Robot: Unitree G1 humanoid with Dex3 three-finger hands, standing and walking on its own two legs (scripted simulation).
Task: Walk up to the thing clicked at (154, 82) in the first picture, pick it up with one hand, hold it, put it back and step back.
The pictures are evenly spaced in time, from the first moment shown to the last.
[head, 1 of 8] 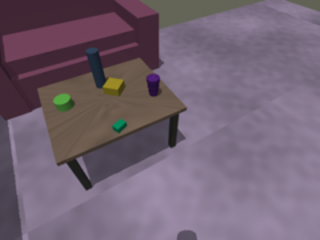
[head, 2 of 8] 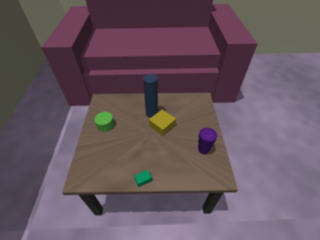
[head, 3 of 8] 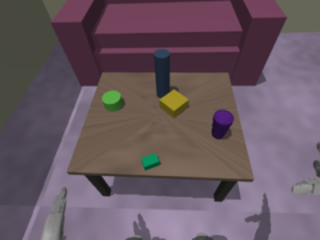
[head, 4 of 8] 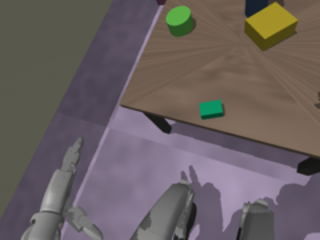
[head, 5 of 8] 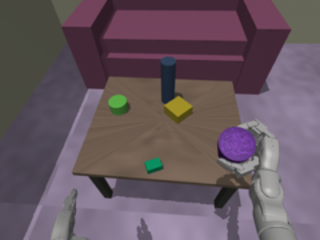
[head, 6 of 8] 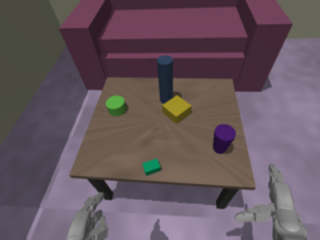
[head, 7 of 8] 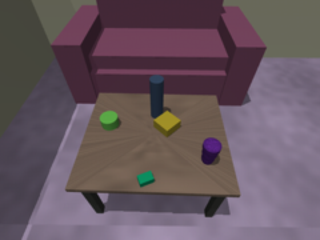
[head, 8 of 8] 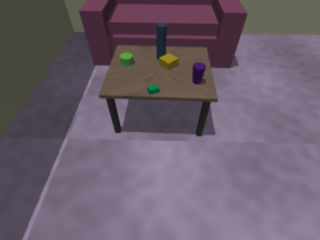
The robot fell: no
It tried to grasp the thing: yes
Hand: right
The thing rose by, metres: 0.28
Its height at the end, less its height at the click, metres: +0.00
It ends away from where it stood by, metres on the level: 0.04
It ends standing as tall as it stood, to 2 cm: yes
